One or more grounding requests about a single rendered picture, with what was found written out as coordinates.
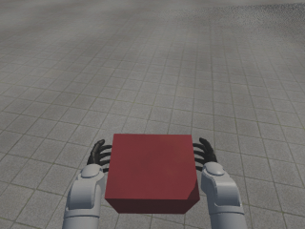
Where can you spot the left robot forearm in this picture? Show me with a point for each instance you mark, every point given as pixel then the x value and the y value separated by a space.
pixel 83 203

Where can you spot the carton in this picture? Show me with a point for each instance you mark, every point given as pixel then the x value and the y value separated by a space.
pixel 152 174

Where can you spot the robot left hand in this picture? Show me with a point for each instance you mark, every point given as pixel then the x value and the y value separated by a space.
pixel 95 156

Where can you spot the robot right hand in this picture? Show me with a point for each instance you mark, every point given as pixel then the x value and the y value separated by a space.
pixel 208 153

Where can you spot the right robot forearm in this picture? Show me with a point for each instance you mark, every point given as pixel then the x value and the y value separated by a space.
pixel 223 198

